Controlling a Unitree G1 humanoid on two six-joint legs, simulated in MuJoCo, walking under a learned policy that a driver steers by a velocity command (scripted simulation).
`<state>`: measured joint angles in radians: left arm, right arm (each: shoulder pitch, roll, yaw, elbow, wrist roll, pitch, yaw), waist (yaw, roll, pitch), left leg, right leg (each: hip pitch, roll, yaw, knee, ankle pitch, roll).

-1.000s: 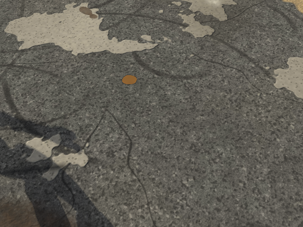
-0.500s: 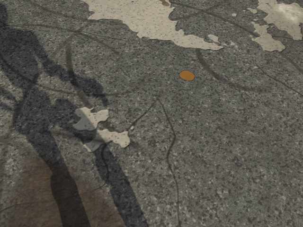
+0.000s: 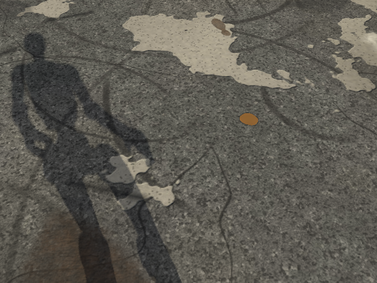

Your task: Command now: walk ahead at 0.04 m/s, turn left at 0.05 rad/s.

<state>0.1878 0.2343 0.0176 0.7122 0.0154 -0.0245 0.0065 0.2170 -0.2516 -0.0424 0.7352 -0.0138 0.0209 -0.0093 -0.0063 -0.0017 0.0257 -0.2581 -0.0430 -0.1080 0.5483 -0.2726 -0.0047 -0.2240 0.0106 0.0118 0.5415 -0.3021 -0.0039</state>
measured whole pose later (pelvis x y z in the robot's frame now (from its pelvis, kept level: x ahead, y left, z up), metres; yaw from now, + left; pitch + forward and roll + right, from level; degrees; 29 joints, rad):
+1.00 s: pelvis +0.40 -0.04 +0.01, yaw +0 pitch +1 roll -2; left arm 0.37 0.27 0.05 0.82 0.00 -0.09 -0.02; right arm 0.15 -0.30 -0.04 0.72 0.00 -0.06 -0.01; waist 0.07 0.05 0.02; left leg -0.70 0.13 -0.06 0.84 -0.03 -0.02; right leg -0.09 0.09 -0.04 0.24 -0.16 -0.08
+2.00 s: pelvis +0.95 -0.05 +0.01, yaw +0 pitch +1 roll +0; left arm 0.31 0.26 0.04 0.84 0.00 -0.09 -0.03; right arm 0.20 -0.31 -0.05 0.80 0.01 -0.06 0.00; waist 0.04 0.05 0.02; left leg -0.61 0.11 -0.04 1.02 -0.22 0.00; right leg -0.18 0.06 -0.05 0.31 -0.15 -0.08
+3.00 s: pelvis +1.46 -0.13 +0.01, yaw -28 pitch +1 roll +1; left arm 0.27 0.28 0.08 0.73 -0.01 -0.04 -0.03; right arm 0.13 -0.31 -0.07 0.80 0.00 -0.11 0.00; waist 0.02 0.02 0.07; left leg -0.51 0.09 -0.04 1.12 -0.33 0.00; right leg -0.29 0.09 0.02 0.45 -0.17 -0.10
